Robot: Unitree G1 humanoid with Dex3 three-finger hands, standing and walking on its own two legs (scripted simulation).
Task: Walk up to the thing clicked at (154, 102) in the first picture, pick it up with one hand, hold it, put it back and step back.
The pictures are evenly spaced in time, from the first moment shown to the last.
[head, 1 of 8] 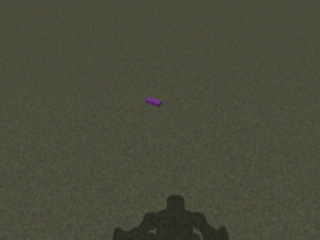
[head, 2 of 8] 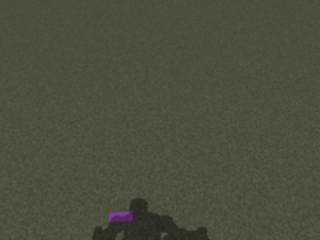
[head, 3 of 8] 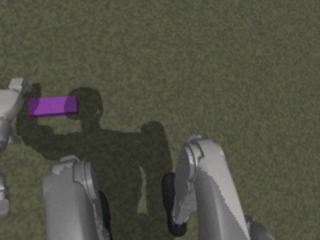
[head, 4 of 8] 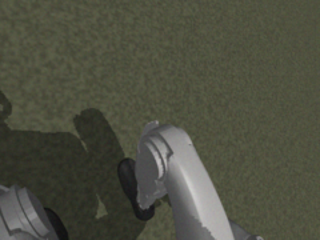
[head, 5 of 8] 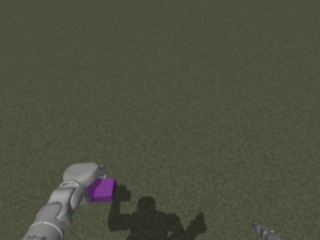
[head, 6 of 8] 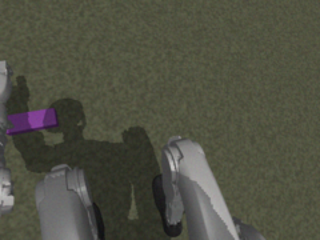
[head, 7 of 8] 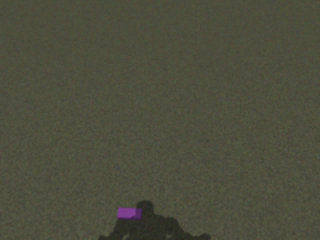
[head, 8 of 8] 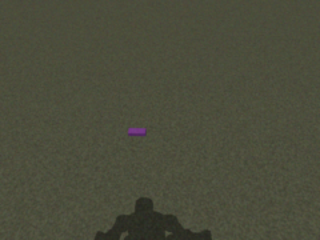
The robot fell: no
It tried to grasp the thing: yes
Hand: left
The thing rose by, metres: 0.67
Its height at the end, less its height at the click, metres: +0.00
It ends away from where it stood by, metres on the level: 0.01
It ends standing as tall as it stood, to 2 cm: yes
